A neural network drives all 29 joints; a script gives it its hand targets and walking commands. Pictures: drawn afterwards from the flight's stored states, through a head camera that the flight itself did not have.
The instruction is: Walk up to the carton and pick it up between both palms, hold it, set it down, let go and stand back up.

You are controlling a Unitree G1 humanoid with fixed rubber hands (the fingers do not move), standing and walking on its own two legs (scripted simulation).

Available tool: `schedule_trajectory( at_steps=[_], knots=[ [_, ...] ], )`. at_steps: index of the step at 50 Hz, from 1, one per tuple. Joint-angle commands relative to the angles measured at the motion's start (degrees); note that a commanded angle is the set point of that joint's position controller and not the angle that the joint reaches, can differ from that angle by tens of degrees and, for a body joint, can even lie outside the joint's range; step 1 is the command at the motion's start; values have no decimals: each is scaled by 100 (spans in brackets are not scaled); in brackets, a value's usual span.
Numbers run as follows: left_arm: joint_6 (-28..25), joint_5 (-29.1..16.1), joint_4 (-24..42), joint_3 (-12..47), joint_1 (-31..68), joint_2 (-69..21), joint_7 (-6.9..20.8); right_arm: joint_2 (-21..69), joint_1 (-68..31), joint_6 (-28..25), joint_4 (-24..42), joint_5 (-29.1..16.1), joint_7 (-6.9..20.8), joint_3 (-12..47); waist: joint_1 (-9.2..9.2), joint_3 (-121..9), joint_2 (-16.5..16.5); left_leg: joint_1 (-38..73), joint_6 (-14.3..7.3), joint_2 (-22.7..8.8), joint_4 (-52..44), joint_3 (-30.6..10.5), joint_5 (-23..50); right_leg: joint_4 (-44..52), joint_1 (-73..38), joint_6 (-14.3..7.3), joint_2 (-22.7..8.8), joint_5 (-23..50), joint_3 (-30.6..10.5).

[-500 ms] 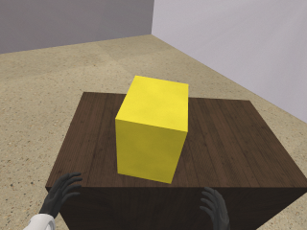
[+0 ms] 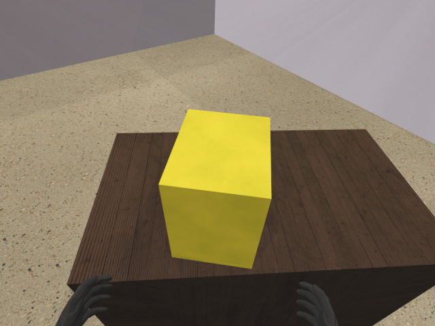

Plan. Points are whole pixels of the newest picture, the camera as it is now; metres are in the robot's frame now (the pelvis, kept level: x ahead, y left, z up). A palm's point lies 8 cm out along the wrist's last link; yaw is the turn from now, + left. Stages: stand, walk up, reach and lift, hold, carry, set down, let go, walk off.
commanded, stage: set down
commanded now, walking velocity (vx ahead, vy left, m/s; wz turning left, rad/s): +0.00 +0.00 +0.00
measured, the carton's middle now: (219, 188) +0.45 +0.01 -0.01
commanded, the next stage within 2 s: let go in 1.22 s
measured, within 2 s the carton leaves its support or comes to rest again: neither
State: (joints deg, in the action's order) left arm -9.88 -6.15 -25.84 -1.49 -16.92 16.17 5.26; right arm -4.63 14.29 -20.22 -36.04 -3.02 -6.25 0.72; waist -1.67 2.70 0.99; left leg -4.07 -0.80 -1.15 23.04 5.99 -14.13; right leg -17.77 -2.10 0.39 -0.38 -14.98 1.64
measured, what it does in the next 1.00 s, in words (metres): stands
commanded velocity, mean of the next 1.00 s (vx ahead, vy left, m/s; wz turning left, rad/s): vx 0.00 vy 0.00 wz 0.00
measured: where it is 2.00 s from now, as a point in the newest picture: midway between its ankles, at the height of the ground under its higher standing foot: outside the picture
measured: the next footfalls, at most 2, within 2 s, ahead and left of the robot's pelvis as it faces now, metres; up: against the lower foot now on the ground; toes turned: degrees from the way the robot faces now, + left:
none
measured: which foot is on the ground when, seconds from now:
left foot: down 0.00-1.00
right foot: down 0.00-1.00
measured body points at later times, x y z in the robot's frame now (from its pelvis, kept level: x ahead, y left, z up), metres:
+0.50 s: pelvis -0.02 -0.02 +0.00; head -0.03 -0.02 +0.45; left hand +0.14 +0.24 -0.06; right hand +0.15 -0.20 -0.07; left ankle -0.01 +0.10 -0.74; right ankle -0.05 -0.12 -0.74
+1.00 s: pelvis -0.02 -0.02 +0.00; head -0.02 +0.01 +0.45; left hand +0.13 +0.21 -0.09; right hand +0.15 -0.24 -0.08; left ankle -0.01 +0.10 -0.74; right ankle -0.05 -0.12 -0.74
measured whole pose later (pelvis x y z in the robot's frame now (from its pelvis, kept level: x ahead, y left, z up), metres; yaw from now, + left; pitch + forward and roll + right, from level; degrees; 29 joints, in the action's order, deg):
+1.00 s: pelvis -0.02 -0.02 +0.00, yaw +0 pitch -5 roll +0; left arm 4.9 0.6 -28.3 -0.1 -13.9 11.5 -0.3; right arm -8.7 11.9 -11.3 -41.4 -1.0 -0.4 -1.6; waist -2.8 4.3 -2.8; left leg -4.5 0.1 -1.7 20.5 5.5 -11.2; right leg -18.2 -0.4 -0.8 0.3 -13.9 2.0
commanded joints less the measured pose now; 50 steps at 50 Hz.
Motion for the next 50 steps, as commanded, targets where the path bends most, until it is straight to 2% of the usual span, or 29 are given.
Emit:
schedule_trajectory(
  at_steps=[1,3,4,6,7,8,10,11,14,17,18,22,23,25,28,30,32,33,34,35,36,40,41,42,45,46,47,48,50],
  knots=[
    [-68,-45,638,-111,169,405,-32,-570,-284,-343,969,-30,125,-53,-43,-476,-354,1075,580,3,105,-553,3451,328,850,-128,225,1727,-91],
    [-124,32,828,-87,308,476,-91,-528,-102,-387,767,-76,92,24,-2,-416,-64,1240,607,-16,126,-529,3529,368,953,-114,252,1725,18],
    [-163,-70,868,-172,282,507,-139,-542,-140,-470,999,-105,137,60,-159,-546,-160,1293,595,-16,166,-480,3717,340,923,-65,208,1981,-83],
    [-303,-60,932,-223,310,664,-92,-184,202,-524,1029,-174,81,264,-62,-540,-221,1142,456,68,240,-443,3491,280,916,32,64,2161,-194],
    [-59,173,309,-300,311,544,-65,-335,116,-383,472,-89,117,312,-204,-125,29,1092,471,121,124,-389,3146,318,1179,8,-27,2141,-301],
    [31,229,243,-329,170,533,-5,-312,151,-321,485,-187,103,398,-101,-50,26,1122,435,172,83,-378,3024,286,1093,32,-69,2377,-268],
    [221,462,25,-341,428,510,-3,-472,-68,-170,-18,-59,100,299,-124,36,408,1072,458,237,-41,-356,2382,362,1307,2,-85,1841,-258],
    [228,545,374,-428,531,716,-36,-353,-121,-162,368,-83,39,287,-114,64,536,1052,439,293,-22,-290,2160,411,1166,2,-198,1604,-339],
    [582,564,579,-282,782,655,-84,-375,-244,15,240,34,-18,126,29,-20,747,1135,483,262,-85,-200,1772,467,1392,12,-175,1238,-229],
    [649,553,745,-337,741,672,-205,-305,-242,51,562,183,-4,70,-2,-155,443,980,422,205,-157,-190,1820,396,1301,-8,-130,1179,-197],
    [673,525,714,-401,710,666,-248,-390,-347,84,640,269,28,-31,-154,-182,319,946,396,169,-193,-177,1679,361,1272,-7,-102,1049,-142],
    [776,211,271,-265,709,687,-91,-370,-318,314,1068,402,-49,-46,64,10,-538,819,162,178,-236,-159,1131,485,1401,141,-137,933,-210],
    [847,211,183,-164,866,570,-84,-484,-413,436,624,469,7,-141,162,120,-337,747,223,162,-338,-147,1047,495,1556,70,-64,625,-129],
    [847,194,-248,-191,853,582,-9,-411,-453,533,725,461,-2,-56,94,124,-705,742,127,127,-366,-184,784,554,1560,45,-112,444,-205],
    [868,53,30,-64,1013,404,-152,-647,-674,640,744,502,111,-396,38,-9,-511,605,236,-43,-520,-270,675,445,1561,-82,67,-71,28],
    [912,73,66,-17,1060,386,-181,-574,-556,755,612,457,162,-322,104,78,-355,667,281,-13,-519,-241,844,503,1604,-108,25,87,-35],
    [778,93,572,-46,1040,312,-340,-599,-661,628,768,313,322,-367,-76,-366,-188,815,338,-103,-474,-315,1238,398,1443,-167,128,311,54],
    [922,155,196,-5,845,205,-371,-812,-644,684,533,368,362,-449,0,-224,-116,830,412,-104,-506,-308,1322,390,1535,-224,211,324,175],
    [760,85,561,-45,946,347,-435,-728,-754,627,989,280,383,-364,-62,-355,-203,710,360,-97,-443,-316,1332,363,1452,-191,177,398,132],
    [860,108,207,-21,847,337,-406,-703,-646,675,880,318,440,-251,-171,-177,-262,754,312,-114,-521,-337,1333,424,1503,-223,146,274,39],
    [939,331,-32,-27,813,175,-448,-801,-633,713,461,309,508,-283,-85,-154,113,701,393,-43,-518,-302,1216,413,1484,-230,163,134,100],
    [1209,710,200,-102,880,218,-508,-954,-592,809,-64,244,551,-269,-13,-124,617,906,443,60,-414,-240,1431,460,1461,-258,114,279,71],
    [1164,655,335,-115,838,285,-548,-924,-569,749,160,229,546,-394,-49,-243,528,912,457,51,-410,-206,1496,427,1301,-236,66,449,46],
    [1256,772,216,-125,789,192,-554,-964,-494,818,-310,230,552,-352,17,-69,700,965,496,56,-420,-227,1537,477,1282,-227,44,456,53],
    [1274,656,844,-171,829,301,-606,-813,-470,674,238,231,539,-424,-9,-412,588,938,483,104,-284,-157,1858,368,1234,-205,61,972,36],
    [1275,712,640,-52,1000,134,-663,-951,-826,703,-149,168,620,-359,-102,-194,787,913,518,49,-326,-222,1833,357,1505,-234,117,690,32],
    [1243,633,799,-159,885,284,-654,-884,-563,660,192,194,585,-322,-120,-399,525,923,469,71,-242,-189,1888,328,1266,-170,36,932,30],
    [1369,752,586,-110,1051,206,-728,-1111,-884,695,-189,266,664,-430,-143,-171,647,836,480,69,-337,-172,1804,269,1445,-235,138,783,97],
    [1387,545,340,7,947,169,-638,-1161,-821,670,-148,301,643,-445,-9,-314,268,826,367,83,-265,-191,1819,334,1375,-163,100,1059,65]
  ],
)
